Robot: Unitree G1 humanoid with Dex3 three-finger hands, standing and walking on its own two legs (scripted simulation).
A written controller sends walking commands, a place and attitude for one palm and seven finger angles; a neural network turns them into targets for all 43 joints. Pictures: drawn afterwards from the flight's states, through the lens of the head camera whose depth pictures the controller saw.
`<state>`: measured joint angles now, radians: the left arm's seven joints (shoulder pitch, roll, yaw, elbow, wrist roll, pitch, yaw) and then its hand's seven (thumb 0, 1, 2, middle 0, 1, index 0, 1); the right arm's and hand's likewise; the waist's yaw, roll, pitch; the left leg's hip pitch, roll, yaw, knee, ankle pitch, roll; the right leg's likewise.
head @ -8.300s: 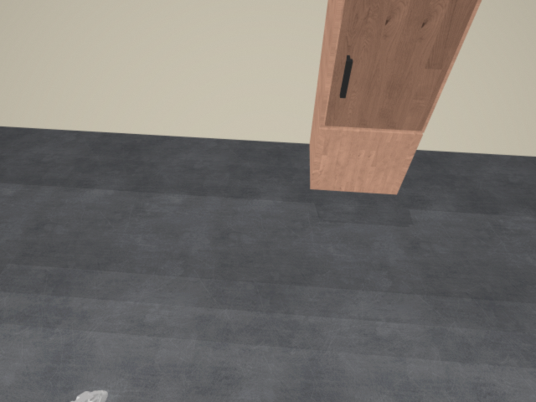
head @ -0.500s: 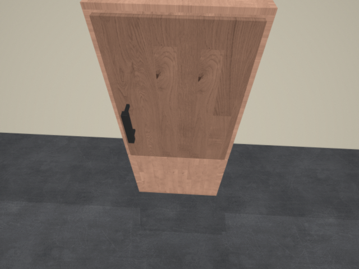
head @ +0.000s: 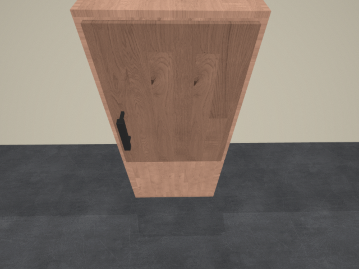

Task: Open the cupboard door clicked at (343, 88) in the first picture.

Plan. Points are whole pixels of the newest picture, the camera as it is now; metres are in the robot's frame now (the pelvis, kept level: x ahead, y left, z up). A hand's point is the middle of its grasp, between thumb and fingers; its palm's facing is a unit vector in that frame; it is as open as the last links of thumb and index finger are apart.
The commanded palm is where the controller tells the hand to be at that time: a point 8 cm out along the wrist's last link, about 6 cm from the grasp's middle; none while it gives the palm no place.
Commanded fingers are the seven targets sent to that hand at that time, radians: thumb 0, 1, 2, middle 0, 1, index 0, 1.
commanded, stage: come to a stop and stand still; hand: left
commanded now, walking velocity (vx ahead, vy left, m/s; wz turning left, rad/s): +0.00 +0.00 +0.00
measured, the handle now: (125, 131) +0.55 +0.23 -0.10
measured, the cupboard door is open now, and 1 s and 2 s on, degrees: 0 0 0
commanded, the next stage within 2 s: look again from close up in 0.86 s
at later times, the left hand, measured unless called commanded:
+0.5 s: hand out of the picture +0.03 +0.14 -0.17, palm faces +0.02 -0.98 -0.21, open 7.3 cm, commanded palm none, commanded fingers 0.00 0.90 0.90 -0.20 -0.30 -0.20 -0.30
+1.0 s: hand out of the picture +0.01 +0.12 -0.17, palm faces +0.05 -0.98 -0.19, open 7.4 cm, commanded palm none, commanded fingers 0.00 0.90 0.90 -0.20 -0.30 -0.20 -0.30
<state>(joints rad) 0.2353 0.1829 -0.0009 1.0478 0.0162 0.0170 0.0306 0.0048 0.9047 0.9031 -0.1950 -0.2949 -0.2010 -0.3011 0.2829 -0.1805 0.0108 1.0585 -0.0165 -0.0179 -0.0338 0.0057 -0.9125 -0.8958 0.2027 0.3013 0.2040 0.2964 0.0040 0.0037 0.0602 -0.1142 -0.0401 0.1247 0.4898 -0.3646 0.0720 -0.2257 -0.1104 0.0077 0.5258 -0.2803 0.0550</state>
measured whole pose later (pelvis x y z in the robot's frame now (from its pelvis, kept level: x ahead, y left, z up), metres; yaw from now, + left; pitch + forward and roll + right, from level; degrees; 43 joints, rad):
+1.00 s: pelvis +0.00 -0.06 +0.01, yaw +1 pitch -1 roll +0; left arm 0.25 0.17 0.00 1.09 0.02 -0.01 0.03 0.01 0.91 0.90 -0.20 -0.30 -0.20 -0.30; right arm 0.25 -0.15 0.00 1.13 -0.01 -0.02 -0.03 0.01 -0.91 -0.90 0.20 0.30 0.20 0.30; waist 0.01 -0.01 0.04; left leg -0.11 0.04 0.08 0.45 -0.33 -0.01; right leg -0.20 -0.03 -0.05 0.48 -0.27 0.01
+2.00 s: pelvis -0.06 -0.07 -0.11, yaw +3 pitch +15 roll +0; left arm 0.36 0.18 0.20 0.17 -0.27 -0.49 -0.36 0.01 0.56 0.76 -0.22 -0.51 -0.23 -0.52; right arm 0.12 -0.29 -0.08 0.44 0.02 -0.26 -0.02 0.01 -0.91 -0.90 0.20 0.30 0.20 0.30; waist 0.04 -0.05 -0.14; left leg -0.94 0.05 0.01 1.28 -0.61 -0.03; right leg -1.01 -0.06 -0.07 1.26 -0.52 -0.02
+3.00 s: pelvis -0.06 -0.05 -0.11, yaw +3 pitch +21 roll -3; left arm 0.10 0.37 0.40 0.25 -0.35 -0.37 -0.49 -0.01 -0.48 0.31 -0.30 -1.18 -0.30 -1.19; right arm 0.21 -0.26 0.02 0.51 0.02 -0.22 -0.04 0.01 -0.90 -0.90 0.21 0.30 0.21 0.30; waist 0.01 0.01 -0.15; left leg -1.07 0.05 -0.02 1.32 -0.61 0.01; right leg -1.09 -0.06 -0.09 1.23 -0.49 0.02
